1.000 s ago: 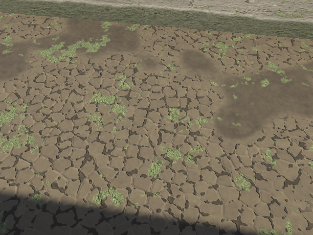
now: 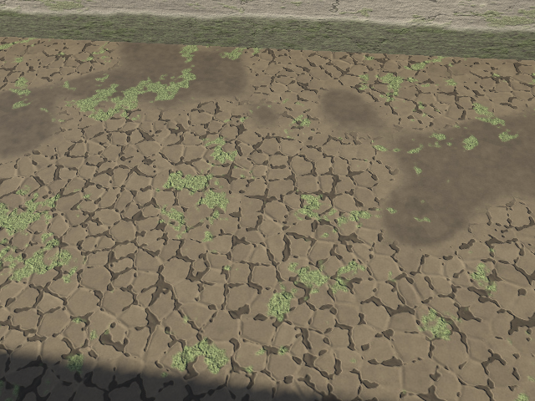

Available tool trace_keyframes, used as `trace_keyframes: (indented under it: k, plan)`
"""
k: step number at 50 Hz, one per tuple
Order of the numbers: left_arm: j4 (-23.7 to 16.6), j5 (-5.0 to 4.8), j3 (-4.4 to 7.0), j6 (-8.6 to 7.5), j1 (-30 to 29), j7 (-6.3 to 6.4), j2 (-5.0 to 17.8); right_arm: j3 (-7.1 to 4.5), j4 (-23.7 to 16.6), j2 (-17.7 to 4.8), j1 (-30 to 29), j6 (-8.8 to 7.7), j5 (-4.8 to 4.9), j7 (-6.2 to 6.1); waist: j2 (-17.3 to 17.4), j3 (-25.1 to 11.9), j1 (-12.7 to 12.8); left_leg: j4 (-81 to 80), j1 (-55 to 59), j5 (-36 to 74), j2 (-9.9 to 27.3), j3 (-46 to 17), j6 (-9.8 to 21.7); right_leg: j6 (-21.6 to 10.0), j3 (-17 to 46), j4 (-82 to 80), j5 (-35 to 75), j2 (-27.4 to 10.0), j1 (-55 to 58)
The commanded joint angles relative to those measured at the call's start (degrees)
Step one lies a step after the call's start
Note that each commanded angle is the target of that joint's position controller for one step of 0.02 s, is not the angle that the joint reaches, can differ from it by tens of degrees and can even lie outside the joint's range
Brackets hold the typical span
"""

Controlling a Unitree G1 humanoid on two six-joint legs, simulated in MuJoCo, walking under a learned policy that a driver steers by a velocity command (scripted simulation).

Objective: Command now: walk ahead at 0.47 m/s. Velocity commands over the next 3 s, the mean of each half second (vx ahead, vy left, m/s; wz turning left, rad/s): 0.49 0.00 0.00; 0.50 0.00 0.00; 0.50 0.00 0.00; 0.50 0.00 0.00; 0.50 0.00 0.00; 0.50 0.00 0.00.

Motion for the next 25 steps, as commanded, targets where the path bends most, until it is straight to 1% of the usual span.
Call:
trace_keyframes:
  k: [1, 2, 3, 4, 5, 6, 7, 8, 9, 10, 11, 12, 14, 17, 18, 20, 22, 23, 24, 25]
  plan:
    - [-5.5, 0.22, 0.62, 0.1, -1.8, -0.34, 5.7, -0.24, -8.3, -3.6, -2.8, -0.98, -0.71, -0.05, -11.2, -0.6, -0.9, 5.6, -9.6, -1.2, 3.1, -1.1, -1.7, -10.9, 13.7, -12.0, 32.8, -14.7, 5.5]
    - [-6.6, 0.19, 0.24, 0.52, -4.2, -0.32, 5.4, 0.59, -9.6, -2.2, -3.4, -0.93, -1.0, 0.19, -10.4, -1.4, -2.0, -2.8, -6.4, 0.9, 4.4, -0.5, -1.7, -8.7, 10.6, -11.7, 32.1, -12.3, 5.0]
    - [-7.0, 0.25, 0.0, 1.08, -4.8, -0.15, 5.3, 1.62, -11.2, -0.7, -5.8, -1.11, -1.5, 0.56, -10.1, -2.2, -1.4, -12.1, -4.2, 4.7, 5.1, 0.3, -1.3, -7.3, 9.4, -11.1, 31.8, -10.6, 6.7]
    - [-6.8, -0.25, 0.45, 1.5, -3.3, -0.05, 7.0, 2.0, -12.5, -0.8, -7.9, -1.54, -1.3, 0.81, -9.6, -3.8, -0.3, -17.8, -1.9, 12.8, 3.6, 2.3, -0.9, -6.8, 10.0, -10.3, 31.2, -10.3, 9.0]
    - [-7.0, -0.69, 0.61, 1.96, -3.3, 0.02, 8.2, 2.16, -13.0, -1.2, -7.1, -1.74, -1.45, 1.0, -8.7, -5.2, -0.9, -22.8, 2.2, 21.1, 2.7, 3.4, -0.3, -6.4, 10.8, -10.0, 28.0, -10.4, 8.8]
    - [-7.4, -0.9, 0.41, 1.95, -3.5, -0.03, 8.5, 2.19, -13.5, -2.2, -6.6, -1.6, -1.97, 1.14, -7.8, -6.2, -1.2, -24.0, 5.6, 24.1, 2.3, 3.5, 0.1, -5.6, 11.5, -10.9, 21.6, -9.9, 7.5]
    - [-7.3, -0.68, -0.46, 1.58, -4.6, -0.23, 7.5, 2.04, -13.3, -3.2, -6.2, -1.04, -2.4, 2.0, -7.2, -7.5, -1.3, -22.5, 9.1, 23.2, 3.7, 2.9, 1.0, -4.8, 11.6, -12.9, 10.6, -8.4, 5.4]
    - [-7.9, -0.58, -0.54, 1.13, -5.4, -0.84, 8.3, 2.13, -14.7, -3.8, -6.8, -0.64, -2.61, 2.42, -6.7, -4.5, -1.1, -21.2, 8.8, 20.3, 4.2, 2.7, 2.0, -4.0, 10.9, -13.8, -0.3, -6.0, 2.2]
    - [-8.9, -0.28, -1.2, 1.13, -5.9, -1.38, 6.8, 1.9, -15.4, -5.4, -9.9, -0.61, -2.0, 2.94, -1.6, -0.5, 0.0, -21.9, 4.5, 15.3, 4.5, 1.2, 3.4, -2.9, 8.3, -13.9, -3.5, -3.4, 0.9]
    - [-9.6, 0.25, -1.65, 1.1, -7.0, -1.67, 6.7, 1.94, -16.3, -5.6, -12.1, -0.62, -1.64, 3.4, 0.9, 1.6, -0.2, -23.8, 2.1, 14.6, 4.6, 0.1, 4.2, -2.2, 7.1, -12.0, -2.5, -2.8, 1.6]
    - [-10.3, 0.44, -1.86, 1.13, -7.3, -1.78, 6.9, 2.19, -16.9, -5.5, -13.0, -0.67, -1.85, 3.79, 2.9, 1.4, 0.2, -24.7, 1.8, 16.3, 5.0, -0.6, 4.6, -2.0, 6.4, -10.4, -0.8, -2.6, 2.4]
    - [-11.0, 1.08, -2.41, 1.01, -7.4, -2.22, 6.5, 2.38, -18.0, -5.5, -13.7, -0.77, -2.51, 4.05, 4.4, 0.0, 0.6, -25.2, 1.8, 18.5, 5.1, -1.0, 5.2, -2.0, 6.1, -9.4, -0.2, -2.5, 3.8]
    - [-12.0, 1.54, -2.74, 0.65, -7.7, -2.77, 7.0, 2.68, -19.5, -5.3, -14.9, -0.87, -2.24, 4.31, 3.3, -1.6, 1.1, -25.0, 4.0, 22.7, 5.4, -2.3, 6.1, -1.6, 5.6, -8.5, 1.4, -2.6, 3.9]
    - [-13.2, 1.69, -3.11, -0.08, -8.9, -3.27, 7.7, 2.76, -21.0, -6.0, -15.8, -0.68, -1.99, 4.23, 1.2, -3.1, 1.1, -24.5, 6.6, 28.0, 5.8, -3.3, 6.6, -0.9, 5.5, -8.2, 3.7, -3.2, 4.0]
    - [-13.0, 1.36, -2.97, -0.45, -8.8, -2.91, 8.6, 2.71, -21.3, -5.9, -15.1, 0.09, -1.97, 3.58, -2.1, -2.6, 0.6, -24.7, 6.0, 30.3, 5.5, -3.0, 6.5, -1.2, 5.3, -7.8, 6.6, -2.8, 5.4]
    - [-13.5, 1.29, -3.21, -0.96, -8.8, -2.88, 8.5, 2.59, -21.6, -6.7, -15.2, 0.56, -2.29, 2.94, -1.4, -4.4, 0.7, -24.6, 7.2, 33.7, 5.4, -2.9, 6.2, -1.2, 5.3, -6.9, 10.4, -3.4, 7.3]
    - [-14.0, 1.32, -3.26, -1.26, -9.4, -2.98, 8.8, 2.6, -22.2, -6.8, -15.9, 0.7, -2.44, 2.82, -1.2, -5.9, 0.7, -24.4, 8.2, 36.3, 5.4, -3.1, 6.3, -1.0, 5.3, -6.5, 12.4, -3.9, 8.5]
    - [-16.1, 1.45, -3.71, -1.24, -12.8, -3.54, 8.7, 3.03, -23.9, -5.7, -17.1, 0.3, -3.2, 3.33, -1.5, -4.2, -0.4, -22.6, 7.9, 42.8, 5.7, -2.5, 6.6, -0.6, 5.6, -5.5, 18.7, -3.9, 6.8]
    - [-16.3, 1.9, -3.76, -1.24, -12.6, -3.64, 8.7, 3.04, -23.8, -5.8, -16.6, 0.08, -3.52, 3.54, -1.9, -7.3, -0.4, -21.9, 9.2, 45.5, 5.9, -2.5, 6.7, -0.4, 5.5, -4.8, 20.8, -4.0, 8.3]
    - [-16.6, 2.07, -3.81, -1.25, -12.5, -3.68, 8.9, 3.0, -23.9, -6.2, -16.5, -0.06, -3.47, 3.67, -1.9, -9.0, -0.3, -21.6, 9.7, 47.0, 6.0, -2.6, 6.7, -0.1, 5.4, -4.3, 21.8, -4.2, 9.4]
Next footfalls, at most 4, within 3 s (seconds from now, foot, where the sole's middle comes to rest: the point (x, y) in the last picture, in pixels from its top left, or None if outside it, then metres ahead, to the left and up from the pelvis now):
0.14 left None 0.08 0.14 -0.77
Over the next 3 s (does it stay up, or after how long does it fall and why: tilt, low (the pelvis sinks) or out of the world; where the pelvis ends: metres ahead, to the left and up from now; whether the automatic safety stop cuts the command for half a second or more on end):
stays up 0.06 -0.01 0.01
